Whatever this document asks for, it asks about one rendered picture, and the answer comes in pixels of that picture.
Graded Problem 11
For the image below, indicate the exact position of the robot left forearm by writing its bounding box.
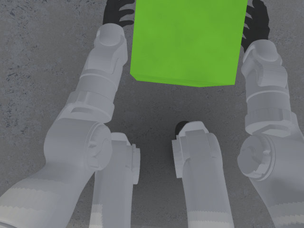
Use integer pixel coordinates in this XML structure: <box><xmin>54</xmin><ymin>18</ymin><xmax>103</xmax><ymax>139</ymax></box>
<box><xmin>44</xmin><ymin>23</ymin><xmax>128</xmax><ymax>152</ymax></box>

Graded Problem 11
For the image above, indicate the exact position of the carton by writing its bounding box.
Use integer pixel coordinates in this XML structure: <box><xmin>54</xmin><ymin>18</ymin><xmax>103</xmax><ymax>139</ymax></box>
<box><xmin>130</xmin><ymin>0</ymin><xmax>248</xmax><ymax>87</ymax></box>

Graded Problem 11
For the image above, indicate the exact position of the robot right upper arm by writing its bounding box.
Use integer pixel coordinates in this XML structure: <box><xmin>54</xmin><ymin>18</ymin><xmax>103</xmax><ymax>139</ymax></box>
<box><xmin>237</xmin><ymin>133</ymin><xmax>304</xmax><ymax>228</ymax></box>

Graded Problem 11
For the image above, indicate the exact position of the robot left upper arm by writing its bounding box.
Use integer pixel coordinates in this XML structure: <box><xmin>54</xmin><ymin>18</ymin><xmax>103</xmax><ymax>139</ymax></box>
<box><xmin>0</xmin><ymin>118</ymin><xmax>113</xmax><ymax>228</ymax></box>

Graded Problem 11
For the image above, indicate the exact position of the robot right shin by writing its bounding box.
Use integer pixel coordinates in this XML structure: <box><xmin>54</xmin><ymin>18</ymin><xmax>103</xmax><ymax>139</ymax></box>
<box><xmin>179</xmin><ymin>121</ymin><xmax>223</xmax><ymax>166</ymax></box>

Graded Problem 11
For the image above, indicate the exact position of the left robot hand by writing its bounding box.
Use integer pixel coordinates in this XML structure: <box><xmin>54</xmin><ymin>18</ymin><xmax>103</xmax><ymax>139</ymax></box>
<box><xmin>103</xmin><ymin>0</ymin><xmax>135</xmax><ymax>27</ymax></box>

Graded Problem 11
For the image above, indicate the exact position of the robot right forearm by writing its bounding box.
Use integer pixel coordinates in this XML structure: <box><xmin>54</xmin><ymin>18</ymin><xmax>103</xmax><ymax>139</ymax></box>
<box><xmin>241</xmin><ymin>39</ymin><xmax>304</xmax><ymax>143</ymax></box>

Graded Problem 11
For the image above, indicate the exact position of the right robot hand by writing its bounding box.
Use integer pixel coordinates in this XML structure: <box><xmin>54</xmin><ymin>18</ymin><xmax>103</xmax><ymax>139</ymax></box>
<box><xmin>241</xmin><ymin>0</ymin><xmax>270</xmax><ymax>53</ymax></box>

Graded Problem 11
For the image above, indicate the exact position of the right robot thigh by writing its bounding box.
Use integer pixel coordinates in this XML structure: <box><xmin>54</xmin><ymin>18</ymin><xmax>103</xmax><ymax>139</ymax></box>
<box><xmin>172</xmin><ymin>129</ymin><xmax>234</xmax><ymax>228</ymax></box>

